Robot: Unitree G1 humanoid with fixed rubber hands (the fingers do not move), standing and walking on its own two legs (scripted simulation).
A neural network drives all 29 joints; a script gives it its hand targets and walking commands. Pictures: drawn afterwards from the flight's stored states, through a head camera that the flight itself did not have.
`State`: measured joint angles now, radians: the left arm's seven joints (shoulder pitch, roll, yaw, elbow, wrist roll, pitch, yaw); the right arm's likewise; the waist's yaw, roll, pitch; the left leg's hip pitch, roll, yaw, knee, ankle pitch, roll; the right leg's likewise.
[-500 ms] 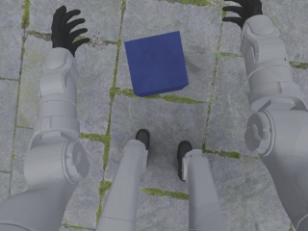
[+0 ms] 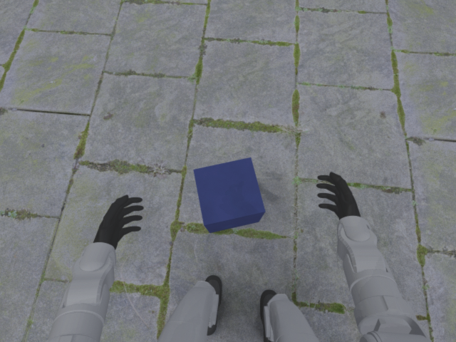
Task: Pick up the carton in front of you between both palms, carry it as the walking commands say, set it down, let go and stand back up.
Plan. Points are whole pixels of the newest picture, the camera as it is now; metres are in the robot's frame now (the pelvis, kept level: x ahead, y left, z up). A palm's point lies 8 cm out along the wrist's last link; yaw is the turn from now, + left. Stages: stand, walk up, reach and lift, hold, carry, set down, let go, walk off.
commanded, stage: let go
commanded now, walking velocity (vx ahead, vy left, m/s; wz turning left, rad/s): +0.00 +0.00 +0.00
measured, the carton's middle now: (228, 198) +0.46 +0.05 -0.62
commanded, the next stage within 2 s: stand in 0.84 s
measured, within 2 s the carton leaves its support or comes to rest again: neither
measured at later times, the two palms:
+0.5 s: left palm (119, 276) +0.19 +0.20 -0.03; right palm (424, 294) +0.20 -0.27 -0.03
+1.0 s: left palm (83, 284) +0.17 +0.26 -0.05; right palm (432, 312) +0.17 -0.28 -0.04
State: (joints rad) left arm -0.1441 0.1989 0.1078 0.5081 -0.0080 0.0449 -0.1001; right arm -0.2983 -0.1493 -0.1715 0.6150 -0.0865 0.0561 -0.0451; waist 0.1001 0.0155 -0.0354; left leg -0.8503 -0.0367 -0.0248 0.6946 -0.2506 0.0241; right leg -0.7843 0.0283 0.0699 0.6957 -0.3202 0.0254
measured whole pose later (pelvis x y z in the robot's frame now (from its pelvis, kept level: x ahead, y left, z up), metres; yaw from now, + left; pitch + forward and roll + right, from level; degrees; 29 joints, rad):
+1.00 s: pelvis +0.03 -0.01 +0.03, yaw +1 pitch -1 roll +0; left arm 0.21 0.31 0.05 0.57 0.04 0.07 0.00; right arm 0.20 -0.28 -0.04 0.65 -0.05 0.03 0.00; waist 0.01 -0.04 0.01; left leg -0.24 -0.03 -0.03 0.54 -0.29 0.01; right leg -0.16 0.02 0.06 0.52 -0.34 0.00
